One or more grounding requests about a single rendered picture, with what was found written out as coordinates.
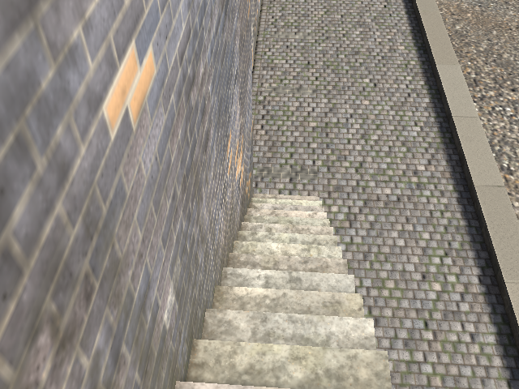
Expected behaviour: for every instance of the stairs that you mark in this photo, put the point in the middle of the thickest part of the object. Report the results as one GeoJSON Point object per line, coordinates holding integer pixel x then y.
{"type": "Point", "coordinates": [286, 315]}

